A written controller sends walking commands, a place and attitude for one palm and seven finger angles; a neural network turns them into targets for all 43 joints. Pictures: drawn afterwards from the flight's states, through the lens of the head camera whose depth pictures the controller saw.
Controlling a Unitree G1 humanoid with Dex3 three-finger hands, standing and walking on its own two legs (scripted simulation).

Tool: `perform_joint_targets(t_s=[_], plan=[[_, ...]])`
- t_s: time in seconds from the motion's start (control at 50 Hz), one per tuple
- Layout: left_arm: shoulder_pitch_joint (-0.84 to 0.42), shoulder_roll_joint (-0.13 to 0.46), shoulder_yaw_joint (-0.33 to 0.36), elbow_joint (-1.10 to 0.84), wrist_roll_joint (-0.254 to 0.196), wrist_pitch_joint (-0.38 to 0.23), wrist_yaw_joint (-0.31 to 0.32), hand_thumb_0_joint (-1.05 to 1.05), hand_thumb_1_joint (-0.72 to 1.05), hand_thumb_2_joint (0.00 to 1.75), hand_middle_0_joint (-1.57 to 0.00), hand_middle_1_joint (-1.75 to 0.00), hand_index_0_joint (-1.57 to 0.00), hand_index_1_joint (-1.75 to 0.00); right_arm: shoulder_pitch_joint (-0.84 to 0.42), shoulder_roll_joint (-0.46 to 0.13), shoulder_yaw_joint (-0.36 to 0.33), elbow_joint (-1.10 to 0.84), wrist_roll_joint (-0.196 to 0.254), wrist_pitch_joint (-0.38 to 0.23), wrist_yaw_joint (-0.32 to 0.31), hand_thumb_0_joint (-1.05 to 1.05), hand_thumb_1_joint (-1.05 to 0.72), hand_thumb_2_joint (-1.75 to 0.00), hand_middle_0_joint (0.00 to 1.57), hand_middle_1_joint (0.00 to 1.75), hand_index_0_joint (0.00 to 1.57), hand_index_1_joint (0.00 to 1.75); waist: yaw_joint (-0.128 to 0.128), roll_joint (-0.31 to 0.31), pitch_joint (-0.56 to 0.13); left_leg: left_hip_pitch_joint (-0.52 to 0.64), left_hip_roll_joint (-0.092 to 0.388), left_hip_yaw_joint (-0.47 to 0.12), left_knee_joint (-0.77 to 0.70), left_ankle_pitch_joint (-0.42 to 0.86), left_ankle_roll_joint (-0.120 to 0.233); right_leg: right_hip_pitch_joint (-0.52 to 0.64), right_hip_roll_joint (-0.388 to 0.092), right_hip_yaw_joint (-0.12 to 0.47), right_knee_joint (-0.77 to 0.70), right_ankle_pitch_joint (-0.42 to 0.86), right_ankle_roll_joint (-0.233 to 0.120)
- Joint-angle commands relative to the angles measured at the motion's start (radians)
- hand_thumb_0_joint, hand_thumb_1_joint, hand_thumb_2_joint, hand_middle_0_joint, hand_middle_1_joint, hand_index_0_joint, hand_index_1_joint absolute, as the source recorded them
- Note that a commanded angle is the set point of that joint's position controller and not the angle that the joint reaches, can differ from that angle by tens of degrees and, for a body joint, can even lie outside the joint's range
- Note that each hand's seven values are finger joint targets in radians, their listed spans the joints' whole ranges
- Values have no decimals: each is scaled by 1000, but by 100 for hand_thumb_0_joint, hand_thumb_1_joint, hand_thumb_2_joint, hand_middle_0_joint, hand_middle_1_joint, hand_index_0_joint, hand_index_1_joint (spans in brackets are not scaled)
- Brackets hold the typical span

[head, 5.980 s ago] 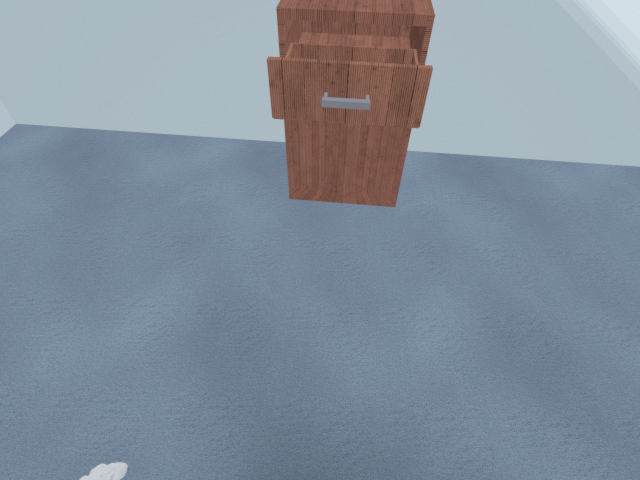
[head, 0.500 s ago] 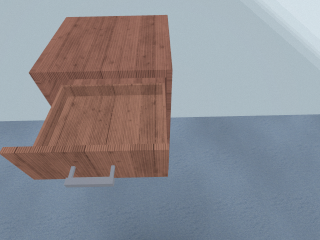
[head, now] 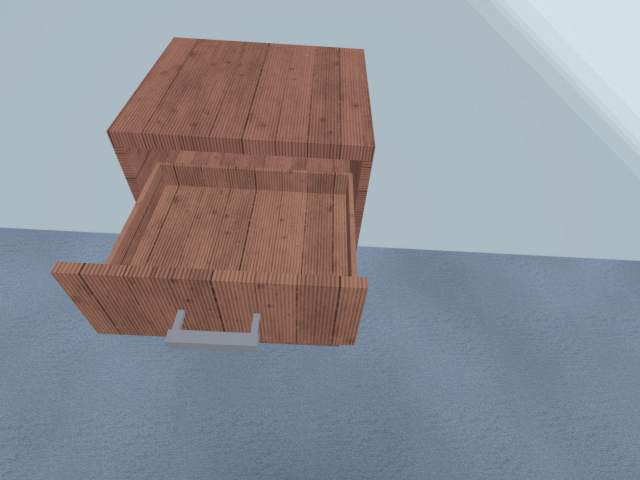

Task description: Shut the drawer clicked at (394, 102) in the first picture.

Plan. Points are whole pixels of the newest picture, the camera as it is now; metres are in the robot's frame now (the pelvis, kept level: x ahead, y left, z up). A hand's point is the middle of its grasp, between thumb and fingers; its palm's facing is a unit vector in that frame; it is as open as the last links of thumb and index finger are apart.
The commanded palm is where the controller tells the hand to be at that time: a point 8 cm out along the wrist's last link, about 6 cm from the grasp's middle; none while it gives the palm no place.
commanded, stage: come to a stop and stand still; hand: left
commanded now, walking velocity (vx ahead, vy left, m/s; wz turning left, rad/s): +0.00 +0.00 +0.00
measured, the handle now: (215, 329) +0.34 +0.19 -0.08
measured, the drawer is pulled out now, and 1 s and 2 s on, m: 0.30 0.30 0.30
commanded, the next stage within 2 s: look again from close up in 0.22 s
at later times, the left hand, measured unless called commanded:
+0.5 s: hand out of the picture +0.01 +0.16 -0.18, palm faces -0.01 -0.98 -0.19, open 7.4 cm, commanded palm none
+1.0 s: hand out of the picture +0.11 +0.18 -0.16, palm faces +0.08 -0.97 -0.22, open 7.4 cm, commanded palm +0.12 +0.23 -0.07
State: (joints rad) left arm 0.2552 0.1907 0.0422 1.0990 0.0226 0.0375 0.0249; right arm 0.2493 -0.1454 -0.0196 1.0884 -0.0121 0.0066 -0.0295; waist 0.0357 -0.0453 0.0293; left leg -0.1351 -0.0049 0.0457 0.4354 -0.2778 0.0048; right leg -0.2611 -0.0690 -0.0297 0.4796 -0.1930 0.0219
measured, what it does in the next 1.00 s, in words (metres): stands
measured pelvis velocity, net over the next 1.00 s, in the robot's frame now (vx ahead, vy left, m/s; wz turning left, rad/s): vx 0.04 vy -0.01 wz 0.01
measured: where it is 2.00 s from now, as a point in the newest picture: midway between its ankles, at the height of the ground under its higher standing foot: outside the picture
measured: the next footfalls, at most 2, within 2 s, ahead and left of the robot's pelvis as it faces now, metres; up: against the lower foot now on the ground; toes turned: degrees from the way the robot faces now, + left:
none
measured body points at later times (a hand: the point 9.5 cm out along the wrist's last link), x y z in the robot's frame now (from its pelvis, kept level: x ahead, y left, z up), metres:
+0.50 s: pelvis +0.02 +0.00 -0.01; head +0.04 -0.01 +0.44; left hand +0.01 +0.22 -0.16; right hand +0.02 -0.22 -0.17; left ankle -0.03 +0.12 -0.74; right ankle +0.04 -0.14 -0.74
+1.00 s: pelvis +0.04 -0.01 +0.00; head +0.06 -0.01 +0.44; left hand +0.11 +0.23 -0.14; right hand +0.09 -0.24 -0.16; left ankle -0.03 +0.12 -0.74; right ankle +0.04 -0.14 -0.74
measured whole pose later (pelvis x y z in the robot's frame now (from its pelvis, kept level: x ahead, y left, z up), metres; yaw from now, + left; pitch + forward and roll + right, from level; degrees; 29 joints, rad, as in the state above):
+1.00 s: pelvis +0.04 -0.01 +0.00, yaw +1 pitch +0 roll +0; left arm 0.24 0.17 0.03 0.86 -0.02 0.05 0.04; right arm 0.20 -0.18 -0.02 1.04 0.00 -0.02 -0.02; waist -0.01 0.01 0.06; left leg -0.14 0.02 0.03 0.50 -0.36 -0.01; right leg -0.26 -0.05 -0.05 0.54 -0.28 0.02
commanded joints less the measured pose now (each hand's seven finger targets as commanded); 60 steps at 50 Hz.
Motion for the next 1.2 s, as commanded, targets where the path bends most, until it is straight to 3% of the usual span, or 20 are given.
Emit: perform_joint_targets(t_s=[0.0, 0.1, 0.28, 0.3, 0.32, 0.38, 0.4, 0.44, 0.58, 0.64, 0.92, 0.94, 0.96, 0.98, 1.0, 1.02, 1.04, 1.08, 1.14, 1.18], plan=[[59, 61, -6, 3, 1, -26, 3, 0, 90, 90, -20, -30, -20, -30, 30, -119, -12, -22, 4, -18, -4, 0, -90, -90, 20, 30, 20, 30, 3, 122, 62, -144, 138, -131, -215, -18, 36, 83, -8, 21, -61, 37, -17], [90, 48, -17, 36, -2, -37, 5, 0, 90, 90, -20, -30, -20, -30, 78, -100, -7, 2, 9, -22, -6, 0, -90, -90, 20, 30, 20, 30, -12, 63, 63, -104, 120, -110, -197, 20, 27, 82, -21, 36, -102, 65, -17], [131, 17, -24, 64, -5, -52, 13, 0, 90, 90, -20, -30, -20, -30, 132, -63, -1, 32, 10, -33, -11, 0, -90, -90, 20, 30, 20, 30, -22, 54, 37, -45, 108, -80, -157, 120, 18, 77, -36, 46, -116, 109, -23], [44, 186, -38, -58, -20, -79, 4, 0, 90, 90, -20, -30, -20, -30, 15, -163, -25, -85, -20, -22, 5, 0, -90, -90, 20, 30, 20, 30, -67, 72, 74, -96, 13, -75, -148, 168, 33, -5, 42, 35, 45, 10, -70], [108, 85, -37, -48, -4, -58, 10, 0, 90, 90, -20, -30, -20, -30, 37, -152, -36, -69, -17, -49, -4, 0, -90, -90, 20, 30, 20, 30, -23, 94, 57, -145, 128, -101, -137, -99, 38, -7, -2, 28, 32, -141, -55], [144, 58, -50, -63, -2, -66, 16, 0, 90, 90, -20, -30, -20, -30, 21, -82, -26, -75, -2, -35, 10, 0, -90, -90, 20, 30, 20, 30, -25, 29, -2, -166, 58, -75, -30, -63, 32, 12, -29, 91, -48, -105, -62], [122, 93, -45, -74, -5, -64, 16, 0, 90, 90, -20, -30, -20, -30, 40, -90, -25, -72, -2, -28, 12, 0, -90, -90, 20, 30, 20, 30, -40, -8, 8, -143, 50, -71, -11, -67, 27, -20, -37, 123, -71, -165, -68], [96, 72, -42, -82, -8, -68, 22, 0, 90, 90, -20, -30, -20, -30, 62, -83, -22, -57, -2, -26, 13, 0, -90, -90, 20, 30, 20, 30, -52, -14, 17, -120, 53, -69, 9, -18, 26, -55, -44, 129, -78, -160, -67], [61, 79, -30, -93, -13, -70, 30, 0, 90, 90, -20, -30, -20, -30, 55, -113, -17, -38, 3, -37, 7, 0, -90, -90, 20, 30, 20, 30, -45, 62, -10, -70, 90, -87, 12, 261, 23, 31, -38, 63, 9, 183, -55], [47, 93, -25, -103, -14, -68, 31, 0, 90, 90, -20, -30, -20, -30, 36, -125, -17, -38, 2, -34, 7, 0, -90, -90, 20, 30, 20, 30, -42, 36, -23, -52, 90, -79, 21, 314, 19, 58, -49, 58, 16, 264, -56], [-3, 111, -19, -131, -11, -59, 33, 0, 90, 90, -20, -30, -20, -30, -9, -145, -17, -25, 1, -27, 11, 0, -90, -90, 20, 30, 20, 30, -38, 34, -33, 1, 99, -74, -17, 330, 13, 88, -56, 40, -4, 254, -45], [103, 137, -4, -68, -8, -75, 57, 0, 90, 90, -20, -30, -20, -30, -46, -179, -27, -85, 8, -33, 11, 0, -90, -90, 20, 30, 20, 30, 0, -67, -86, -65, 128, -24, 173, 361, -13, 158, -96, 85, 18, 598, -37], [-675, 390, 234, -1634, -148, -284, 56, 0, 90, 90, -22, -32, -22, -32, -58, -266, -51, -433, 51, -198, -10, 0, -90, -90, 20, 30, 20, 30, -65, 191, -553, 96, 5, -41, 23, 585, 9, 233, -9, 28, 102, 654, -84], [-36, 267, 163, -1264, -69, -228, 74, 0, 90, 90, -24, -34, -24, -34, -75, -200, -42, -392, 11, -298, -52, 0, -90, -90, 20, 30, 20, 30, 8, 386, -465, 187, 52, -52, -23, 782, -1, 162, 45, -28, 155, 355, -92], [251, -2, 14, -1092, -144, -107, 87, 0, 90, 90, -26, -37, -26, -37, -123, -166, -37, -380, 34, -325, -38, 0, -90, -90, 20, 30, 20, 30, -27, 320, -271, 83, 63, -59, -4, 826, -56, 6, 44, -95, 134, 65, -68], [213, -67, -14, -1066, -148, -114, 60, 0, 90, 90, -28, -39, -28, -39, -60, -172, -48, -353, 37, -331, -17, 0, -90, -90, 20, 30, 20, 30, -55, 151, -129, 14, 74, -63, 45, 745, -49, -77, 41, -89, 102, 87, -50], [207, -38, 30, -1100, -161, -167, 32, 0, 90, 90, -30, -41, -30, -41, -93, -197, -75, -410, 24, -338, -8, 0, -90, -90, 20, 30, 20, 30, -47, 35, -44, -122, 62, -77, 104, 574, -32, -111, 38, -94, 92, 137, -47], [387, -43, 83, -1023, -182, -303, -47, 0, 90, 90, -34, -45, -34, -45, -96, -207, -88, -473, 8, -341, 2, 0, -90, -90, 20, 30, 20, 30, -21, -144, -107, -302, 25, -49, 207, 352, -15, -128, 48, -105, 182, 210, -36], [434, -78, 80, -1043, -228, -556, -191, 0, 90, 90, -40, -52, -40, -52, -139, -198, -84, -556, 6, -350, 35, 0, -90, -90, 20, 30, 20, 30, 11, -77, -196, -481, -5, -13, 359, 166, -31, -255, 50, -90, 371, 120, -43], [364, -23, 131, -1053, -256, -724, -285, 0, 90, 90, -44, -56, -44, -56, -153, -197, -89, -589, 6, -364, 45, 0, -90, -90, 20, 30, 20, 30, 9, -41, -232, -614, -19, -10, 469, 31, -32, -366, 44, -46, 458, -8, -47]])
